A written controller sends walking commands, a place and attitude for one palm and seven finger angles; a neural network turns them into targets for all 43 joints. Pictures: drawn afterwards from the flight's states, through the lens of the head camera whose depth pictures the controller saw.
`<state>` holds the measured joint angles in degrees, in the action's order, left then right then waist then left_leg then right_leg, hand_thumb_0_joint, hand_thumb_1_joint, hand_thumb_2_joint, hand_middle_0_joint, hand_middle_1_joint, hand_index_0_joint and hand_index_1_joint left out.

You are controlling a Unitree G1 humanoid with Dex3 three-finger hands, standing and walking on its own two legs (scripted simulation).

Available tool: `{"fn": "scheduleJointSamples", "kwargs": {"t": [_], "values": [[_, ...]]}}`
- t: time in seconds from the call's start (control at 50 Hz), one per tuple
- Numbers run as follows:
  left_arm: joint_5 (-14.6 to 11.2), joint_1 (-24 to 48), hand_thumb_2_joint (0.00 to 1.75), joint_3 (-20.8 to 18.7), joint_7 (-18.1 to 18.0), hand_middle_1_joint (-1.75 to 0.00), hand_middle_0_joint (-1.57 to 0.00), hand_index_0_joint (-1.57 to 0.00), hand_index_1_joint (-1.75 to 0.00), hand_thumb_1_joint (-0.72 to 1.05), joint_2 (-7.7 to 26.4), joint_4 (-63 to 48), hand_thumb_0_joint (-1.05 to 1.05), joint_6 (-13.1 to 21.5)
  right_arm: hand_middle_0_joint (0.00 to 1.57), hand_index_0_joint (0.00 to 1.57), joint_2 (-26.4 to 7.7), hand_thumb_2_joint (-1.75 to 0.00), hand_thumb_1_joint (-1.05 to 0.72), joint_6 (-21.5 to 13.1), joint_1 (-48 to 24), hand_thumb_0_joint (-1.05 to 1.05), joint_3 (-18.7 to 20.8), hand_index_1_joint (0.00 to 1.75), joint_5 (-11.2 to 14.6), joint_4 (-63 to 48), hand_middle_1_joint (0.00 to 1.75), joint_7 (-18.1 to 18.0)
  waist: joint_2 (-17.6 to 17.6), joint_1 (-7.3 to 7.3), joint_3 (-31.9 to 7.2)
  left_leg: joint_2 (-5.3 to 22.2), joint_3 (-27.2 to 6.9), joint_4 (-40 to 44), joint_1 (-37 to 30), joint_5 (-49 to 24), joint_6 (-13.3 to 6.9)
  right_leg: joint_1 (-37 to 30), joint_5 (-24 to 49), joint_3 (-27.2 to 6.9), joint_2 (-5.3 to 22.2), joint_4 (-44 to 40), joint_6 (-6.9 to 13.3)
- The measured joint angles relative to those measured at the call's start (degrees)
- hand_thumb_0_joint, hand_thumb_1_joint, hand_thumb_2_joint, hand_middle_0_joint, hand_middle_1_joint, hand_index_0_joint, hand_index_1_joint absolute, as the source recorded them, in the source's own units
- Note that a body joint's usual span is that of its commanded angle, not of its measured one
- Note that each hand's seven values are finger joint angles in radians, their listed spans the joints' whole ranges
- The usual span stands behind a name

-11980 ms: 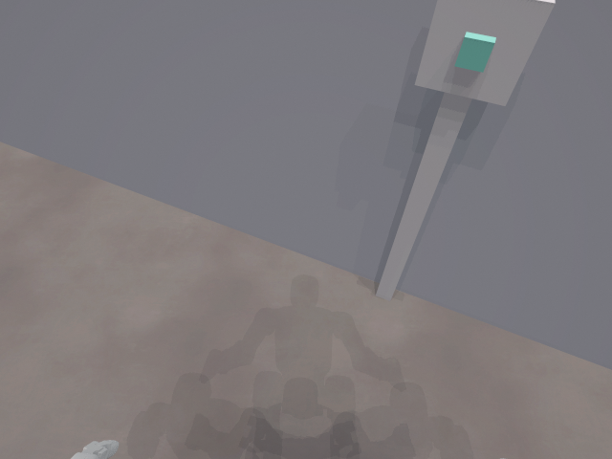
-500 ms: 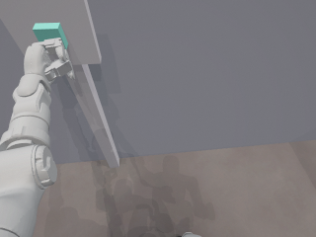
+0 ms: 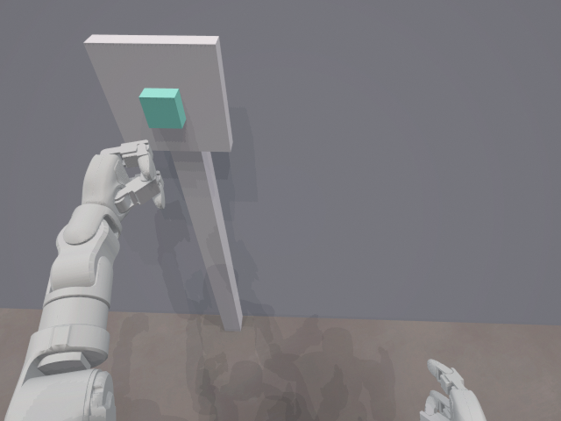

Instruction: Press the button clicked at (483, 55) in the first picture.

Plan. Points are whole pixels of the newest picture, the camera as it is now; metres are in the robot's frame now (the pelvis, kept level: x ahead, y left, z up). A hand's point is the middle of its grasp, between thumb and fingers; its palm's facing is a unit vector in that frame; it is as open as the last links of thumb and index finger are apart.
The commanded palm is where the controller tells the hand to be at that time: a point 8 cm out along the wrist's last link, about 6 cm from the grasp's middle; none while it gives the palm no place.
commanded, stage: pull the fist back off the button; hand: left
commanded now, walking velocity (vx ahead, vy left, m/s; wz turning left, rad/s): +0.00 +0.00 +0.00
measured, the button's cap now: (164, 107) +0.52 +0.23 +0.19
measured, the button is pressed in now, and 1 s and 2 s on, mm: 0 0 0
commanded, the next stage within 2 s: draw the hand back to the body in 0.06 s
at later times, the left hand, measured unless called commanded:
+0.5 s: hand (139, 213) +0.32 +0.21 +0.16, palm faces +0.07 -1.00 -0.01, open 3.1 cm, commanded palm +0.28 +0.25 +0.17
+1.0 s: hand (86, 279) +0.22 +0.23 +0.17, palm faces +0.38 -0.89 -0.25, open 3.1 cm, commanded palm +0.18 +0.26 +0.18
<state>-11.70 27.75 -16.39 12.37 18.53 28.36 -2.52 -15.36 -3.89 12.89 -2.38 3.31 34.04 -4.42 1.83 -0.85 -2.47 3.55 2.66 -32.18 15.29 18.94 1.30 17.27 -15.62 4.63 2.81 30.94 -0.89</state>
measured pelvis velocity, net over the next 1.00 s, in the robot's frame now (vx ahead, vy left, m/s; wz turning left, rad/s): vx -0.02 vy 0.00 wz -0.01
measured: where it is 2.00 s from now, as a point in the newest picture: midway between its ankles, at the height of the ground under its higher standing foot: outside the picture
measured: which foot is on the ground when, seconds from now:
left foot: down 0.00-1.00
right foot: down 0.00-1.00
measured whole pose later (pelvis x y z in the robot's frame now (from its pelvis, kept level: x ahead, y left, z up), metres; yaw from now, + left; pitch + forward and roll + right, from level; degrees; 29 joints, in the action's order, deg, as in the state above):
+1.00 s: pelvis -0.02 +0.00 +0.01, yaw +0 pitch -6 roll +0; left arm -3.0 -10.0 -12.5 -5.5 15.8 -11.3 4.9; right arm -12.5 -7.0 9.9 -2.8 -0.9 38.1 -4.7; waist 3.0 -3.7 2.7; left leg 3.5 3.1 -22.8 3.6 13.2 1.5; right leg 5.8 -10.0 4.5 2.2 21.7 -0.5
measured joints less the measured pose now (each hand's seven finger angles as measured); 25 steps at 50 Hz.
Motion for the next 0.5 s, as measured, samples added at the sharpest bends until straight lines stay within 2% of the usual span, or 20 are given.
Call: {"fn": "scheduleJointSamples", "kwargs": {"t": [0.12, 0.24, 0.36, 0.5], "values": [[0.3, 1.3, 0.9, 2.6, -1.0, -1.5, -1.31, -1.3, -1.5, 0.9, -1.3, -0.6, 0.02, -2.0, 0.2, 0.2, 0.5, -0.9, -0.9, -0.2, -2.0, 0.01, -0.7, 0.3, -0.2, 0.5, 0.3, -0.9, -0.1, -0.56, 0.6, -0.5, -1.0, -0.1, -0.4, -0.3, 0.0, -0.9, -0.1, 1.0, 0.5, 0.1, 0.0], [0.7, 2.6, 0.9, 1.6, -1.5, -1.5, -1.31, -1.3, -1.5, 0.9, -1.0, 1.4, 0.02, -1.9, 0.2, 0.2, 1.5, -0.9, -0.9, 0.1, -1.9, 0.01, -1.7, 0.3, -0.6, 0.8, 0.3, -0.8, -0.3, 0.39, 0.4, -0.4, -0.5, 0.3, -0.6, -0.8, 0.0, -0.7, 0.4, 0.5, 0.4, -0.1, 0.1], [-0.3, -4.5, 0.9, -0.1, -0.6, -1.5, -1.3, -1.3, -1.5, 0.9, -1.0, -5.7, 0.02, -1.5, 0.2, 0.2, 1.3, -0.9, -0.9, 0.1, 1.1, 0.01, -1.3, 0.3, -0.4, 0.5, 0.3, 0.1, 0.3, 0.57, 0.2, -0.3, 0.8, 1.7, -2.4, -1.2, -0.1, -1.7, 1.0, -0.8, 0.1, -0.9, 0.0], [-1.5, -13.8, 0.9, -0.2, -0.5, -1.5, -1.3, -1.3, -1.5, 0.9, -1.9, -16.7, 0.02, -4.4, 0.2, 0.2, 0.6, -0.9, -0.9, -0.8, 2.2, 0.02, -0.8, 0.3, -0.1, 1.6, 0.3, -0.4, 0.6, -0.4, 0.7, -0.4, 0.9, 2.6, -4.6, -1.7, -0.1, -3.8, 1.5, -0.8, 0.2, -1.7, -0.1]]}}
